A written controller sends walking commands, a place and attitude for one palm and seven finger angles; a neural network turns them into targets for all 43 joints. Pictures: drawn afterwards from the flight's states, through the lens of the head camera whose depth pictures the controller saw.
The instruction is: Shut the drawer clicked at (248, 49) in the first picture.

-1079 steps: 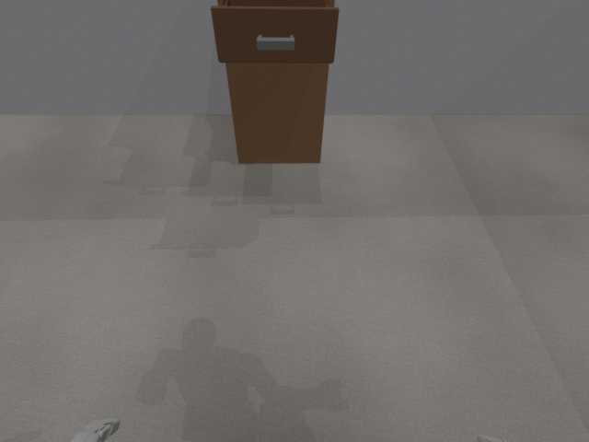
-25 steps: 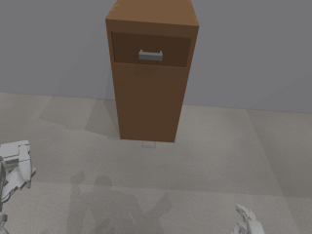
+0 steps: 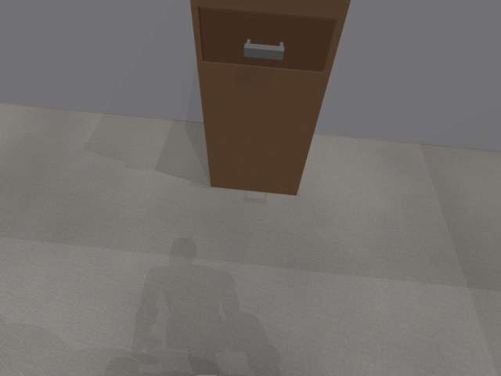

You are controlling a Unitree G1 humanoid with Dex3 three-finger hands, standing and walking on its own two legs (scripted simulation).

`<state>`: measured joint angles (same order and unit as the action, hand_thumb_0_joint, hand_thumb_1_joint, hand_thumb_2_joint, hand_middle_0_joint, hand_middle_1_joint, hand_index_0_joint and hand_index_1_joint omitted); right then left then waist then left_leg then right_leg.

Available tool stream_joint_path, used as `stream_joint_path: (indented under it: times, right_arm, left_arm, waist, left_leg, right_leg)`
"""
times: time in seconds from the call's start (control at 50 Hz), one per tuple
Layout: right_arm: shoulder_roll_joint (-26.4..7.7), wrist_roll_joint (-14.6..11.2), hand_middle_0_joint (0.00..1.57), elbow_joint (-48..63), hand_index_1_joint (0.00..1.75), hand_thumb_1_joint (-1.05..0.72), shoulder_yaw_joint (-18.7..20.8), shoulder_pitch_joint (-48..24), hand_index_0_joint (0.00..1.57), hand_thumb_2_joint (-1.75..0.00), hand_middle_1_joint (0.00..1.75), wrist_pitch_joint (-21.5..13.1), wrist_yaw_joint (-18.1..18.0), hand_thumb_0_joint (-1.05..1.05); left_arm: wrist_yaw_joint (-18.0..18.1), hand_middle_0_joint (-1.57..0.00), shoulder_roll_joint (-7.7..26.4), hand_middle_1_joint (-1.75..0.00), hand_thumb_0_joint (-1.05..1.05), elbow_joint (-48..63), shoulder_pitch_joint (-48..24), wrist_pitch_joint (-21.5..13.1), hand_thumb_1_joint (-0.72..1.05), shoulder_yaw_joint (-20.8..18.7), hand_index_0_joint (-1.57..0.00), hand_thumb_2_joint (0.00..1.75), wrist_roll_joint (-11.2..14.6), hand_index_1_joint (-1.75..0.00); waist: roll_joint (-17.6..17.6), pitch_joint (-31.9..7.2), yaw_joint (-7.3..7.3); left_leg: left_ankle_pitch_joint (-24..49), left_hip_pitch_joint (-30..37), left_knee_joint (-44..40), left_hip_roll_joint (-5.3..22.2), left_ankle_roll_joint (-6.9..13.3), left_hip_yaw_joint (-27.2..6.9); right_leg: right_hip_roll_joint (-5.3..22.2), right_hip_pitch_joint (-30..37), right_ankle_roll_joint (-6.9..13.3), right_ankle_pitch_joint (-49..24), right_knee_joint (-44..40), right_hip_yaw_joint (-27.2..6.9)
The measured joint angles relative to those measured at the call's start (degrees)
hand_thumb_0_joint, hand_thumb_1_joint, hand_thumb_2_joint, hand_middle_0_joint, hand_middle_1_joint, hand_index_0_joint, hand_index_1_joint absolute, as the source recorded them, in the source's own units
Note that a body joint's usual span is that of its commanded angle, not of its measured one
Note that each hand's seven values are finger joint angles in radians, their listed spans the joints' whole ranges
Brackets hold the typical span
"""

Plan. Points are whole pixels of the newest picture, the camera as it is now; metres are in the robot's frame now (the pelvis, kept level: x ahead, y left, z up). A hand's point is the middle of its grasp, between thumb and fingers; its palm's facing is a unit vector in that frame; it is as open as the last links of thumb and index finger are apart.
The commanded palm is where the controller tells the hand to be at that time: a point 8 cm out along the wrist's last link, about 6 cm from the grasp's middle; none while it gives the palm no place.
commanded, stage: let the arm hang, fingers relaxed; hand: left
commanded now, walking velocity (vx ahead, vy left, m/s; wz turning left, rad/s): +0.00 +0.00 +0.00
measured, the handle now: (264, 47) +0.97 +0.02 +0.00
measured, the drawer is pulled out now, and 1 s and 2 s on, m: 0.00 0.00 0.00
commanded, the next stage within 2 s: look to check the result in 0.60 s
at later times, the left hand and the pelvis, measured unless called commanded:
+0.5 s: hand out of the picture -0.01 +0.13 -0.17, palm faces +0.02 -0.98 -0.19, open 7.3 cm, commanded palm none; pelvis -0.01 -0.04 +0.00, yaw +0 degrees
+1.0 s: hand out of the picture +0.00 +0.11 -0.17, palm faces +0.04 -0.98 -0.18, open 7.4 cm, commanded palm none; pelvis +0.01 -0.05 +0.00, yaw +0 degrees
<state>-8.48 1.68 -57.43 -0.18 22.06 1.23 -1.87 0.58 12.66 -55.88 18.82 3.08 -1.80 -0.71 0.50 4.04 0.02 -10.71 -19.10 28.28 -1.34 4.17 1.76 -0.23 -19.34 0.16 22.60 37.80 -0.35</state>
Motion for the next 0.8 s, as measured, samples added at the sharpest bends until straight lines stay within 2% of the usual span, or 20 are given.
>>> stream_joint_path:
  times: [0.08,0.12,0.16,0.3,0.46,0.8]
  right_arm:
    - [0.99,-0.77,0.2,-2.0,0.3,-0.91,-0.04,-0.23,0.2,-0.9,0.3,-0.42,-0.08,0.01]
    - [0.84,-0.85,0.2,-2.92,0.3,-0.91,0.23,-1.76,0.2,-0.9,0.3,-0.49,0.04,0.01]
    - [0.7,-0.85,0.2,-3.39,0.29,-0.91,0.45,-2.67,0.2,-0.9,0.3,-0.69,0.11,0.01]
    - [0.06,-0.57,0.2,-5.11,0.3,-0.93,1.06,-5.17,0.2,-0.9,0.3,-0.06,0.26,0.01]
    - [-0.09,-0.44,0.2,-5.84,0.29,-0.92,1.45,-5.02,0.2,-0.9,0.29,-0.09,0.45,0.01]
    - [2.07,-0.67,0.2,-8.44,0.29,-0.91,0.83,-3.7,0.2,-0.9,0.29,-0.52,-0.19,0.0]
  left_arm:
    - [0.39,-0.56,-0.07,-0.73,0.01,-2.8,0.46,-1.29,0.91,0.25,-0.56,0.9,0.27,-0.71]
    - [0.73,-0.49,-1.14,-0.64,0.01,-4.58,-0.65,-1.35,0.91,0.62,-0.48,0.9,0.32,-0.62]
    - [0.8,-0.41,-2.2,-0.55,0.01,-5.63,-1.42,-1.62,0.91,1.09,-0.41,0.9,0.26,-0.54]
    - [1.34,-0.25,-5.04,-0.37,0.0,-7.15,-2.65,-2.55,0.91,1.85,-0.26,0.9,0.1,-0.37]
    - [1.45,-0.21,-5.9,-0.32,0.01,-8.27,-2.14,-2.79,0.92,1.66,-0.21,0.9,0.09,-0.31]
    - [1.64,-0.2,-6.77,-0.3,0.0,-10.11,-2.11,-3.45,0.91,1.4,-0.2,0.9,0.5,-0.3]
  waist:
    - [-1.07,-1.11,-0.34]
    - [-0.03,-0.59,0.07]
    - [1.01,-0.79,0.55]
    - [2.15,-2.69,0.73]
    - [1.68,-3.14,1.08]
    - [0.95,-0.54,0.86]
  left_leg:
    - [1.3,0.48,-2.27,-1.09,-0.34,1.75]
    - [1.56,1.3,-2.83,-0.79,-0.57,1.85]
    - [2.35,2.25,-3.95,-0.84,-0.69,1.49]
    - [2.93,4.37,-4.78,-0.38,-1.61,0.87]
    - [2.33,4.02,-3.5,0.97,-2.86,0.16]
    - [1.77,4.92,-4.13,1.86,-3.94,-0.47]
  right_leg:
    - [1.38,5.95,0.09,-6.62,-11.13,-1.95]
    - [1.15,6.52,-1.11,-7.84,-11.55,-2.12]
    - [1.15,7.2,-1.45,-8.07,-11.81,-1.77]
    - [0.66,9.04,-0.82,-7.98,-11.83,-1.2]
    - [-0.73,9.2,0.38,-7.84,-11.58,-0.58]
    - [-1.68,10.56,1.45,-7.71,-13.09,-0.07]
